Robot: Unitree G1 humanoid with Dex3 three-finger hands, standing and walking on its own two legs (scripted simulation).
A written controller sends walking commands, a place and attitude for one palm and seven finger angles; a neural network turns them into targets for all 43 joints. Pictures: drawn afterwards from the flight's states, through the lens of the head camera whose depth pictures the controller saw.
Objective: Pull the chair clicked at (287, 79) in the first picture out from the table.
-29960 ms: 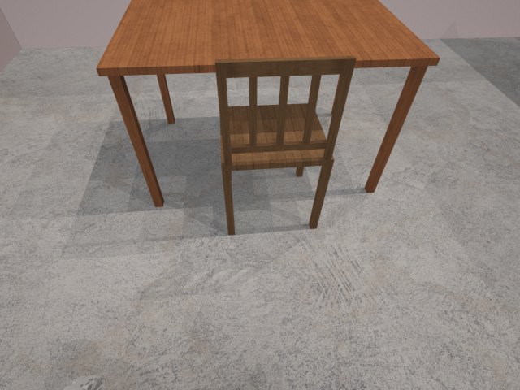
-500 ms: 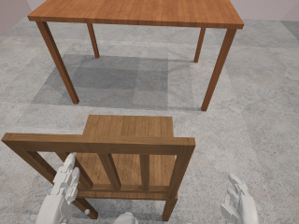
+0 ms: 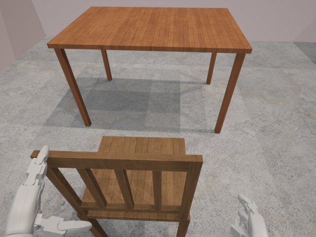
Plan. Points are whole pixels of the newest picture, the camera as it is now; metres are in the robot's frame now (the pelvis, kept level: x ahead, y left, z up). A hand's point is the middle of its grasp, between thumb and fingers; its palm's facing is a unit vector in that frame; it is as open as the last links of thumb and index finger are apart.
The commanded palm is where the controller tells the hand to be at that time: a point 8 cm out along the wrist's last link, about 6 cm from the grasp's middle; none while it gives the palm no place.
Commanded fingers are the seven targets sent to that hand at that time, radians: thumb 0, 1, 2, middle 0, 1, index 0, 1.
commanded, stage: draw the hand back to the body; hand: left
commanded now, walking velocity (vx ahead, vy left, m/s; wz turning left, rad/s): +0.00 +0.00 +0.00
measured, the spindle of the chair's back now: (125, 189) +0.27 +0.14 -0.07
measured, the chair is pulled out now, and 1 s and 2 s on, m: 0.64 0.64 0.64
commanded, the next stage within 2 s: step back with the hand held close in 0.86 s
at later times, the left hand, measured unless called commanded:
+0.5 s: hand (35, 140) +0.23 +0.26 +0.20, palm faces +0.47 -0.77 -0.44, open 9.2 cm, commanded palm +0.18 +0.30 +0.21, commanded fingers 0.00 0.90 0.90 -0.20 -0.30 -0.20 -0.30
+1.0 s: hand (45, 139) +0.24 +0.25 +0.19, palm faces +0.44 -0.78 -0.44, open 7.4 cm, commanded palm +0.19 +0.29 +0.21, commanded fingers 0.00 0.90 0.90 -0.20 -0.30 -0.20 -0.30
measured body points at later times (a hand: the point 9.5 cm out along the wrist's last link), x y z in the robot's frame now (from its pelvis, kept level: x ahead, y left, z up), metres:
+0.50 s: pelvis +0.04 +0.00 +0.03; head +0.02 -0.02 +0.48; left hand +0.20 +0.30 +0.22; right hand +0.24 -0.20 -0.05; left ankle +0.03 +0.13 -0.70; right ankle +0.01 -0.14 -0.70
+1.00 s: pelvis +0.04 -0.01 +0.03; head +0.03 -0.03 +0.48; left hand +0.21 +0.29 +0.22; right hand +0.23 -0.23 -0.06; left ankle +0.03 +0.13 -0.70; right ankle +0.01 -0.14 -0.70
